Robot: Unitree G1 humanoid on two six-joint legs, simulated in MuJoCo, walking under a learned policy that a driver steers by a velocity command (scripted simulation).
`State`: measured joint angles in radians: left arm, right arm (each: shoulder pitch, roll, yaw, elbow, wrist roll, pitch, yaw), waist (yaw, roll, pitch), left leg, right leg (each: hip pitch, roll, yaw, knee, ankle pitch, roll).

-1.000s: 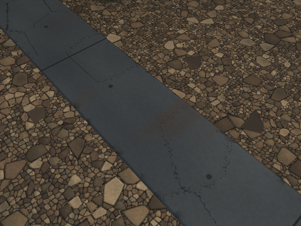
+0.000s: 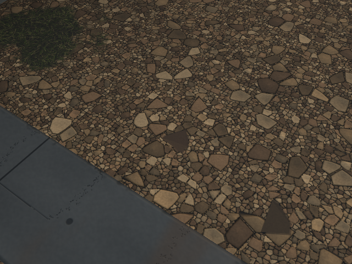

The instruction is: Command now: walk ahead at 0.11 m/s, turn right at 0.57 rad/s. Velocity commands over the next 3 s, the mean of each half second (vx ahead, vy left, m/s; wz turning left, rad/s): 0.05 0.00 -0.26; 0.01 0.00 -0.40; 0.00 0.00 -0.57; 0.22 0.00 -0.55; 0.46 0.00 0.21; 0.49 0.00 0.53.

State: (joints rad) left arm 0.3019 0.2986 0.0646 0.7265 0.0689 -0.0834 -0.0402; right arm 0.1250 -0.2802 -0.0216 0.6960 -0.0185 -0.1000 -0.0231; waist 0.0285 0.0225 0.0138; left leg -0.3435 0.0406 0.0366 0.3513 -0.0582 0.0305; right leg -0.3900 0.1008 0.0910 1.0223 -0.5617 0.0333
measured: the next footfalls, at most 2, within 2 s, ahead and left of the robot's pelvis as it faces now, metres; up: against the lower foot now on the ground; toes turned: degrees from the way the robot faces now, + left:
right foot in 0.26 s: +0.07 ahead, -0.14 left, +0.00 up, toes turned -9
right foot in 1.08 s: +0.05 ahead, -0.14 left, +0.00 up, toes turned -26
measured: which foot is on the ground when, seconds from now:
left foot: down 0.00-1.00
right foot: up 0.00-0.24, down 0.26-0.78, up 0.80-1.00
